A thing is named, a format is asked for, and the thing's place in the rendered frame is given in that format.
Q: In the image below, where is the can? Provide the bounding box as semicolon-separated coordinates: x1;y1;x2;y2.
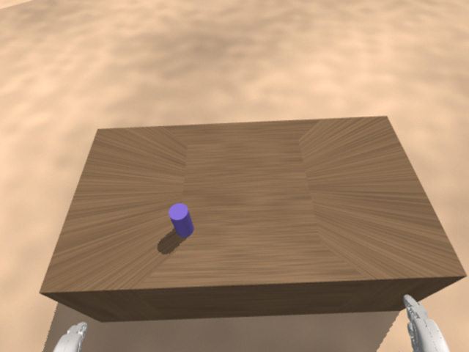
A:
169;203;193;238

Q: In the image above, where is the right robot hand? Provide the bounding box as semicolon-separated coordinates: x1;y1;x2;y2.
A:
400;295;450;352

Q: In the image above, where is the left robot hand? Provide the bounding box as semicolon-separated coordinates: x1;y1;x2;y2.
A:
53;322;87;352

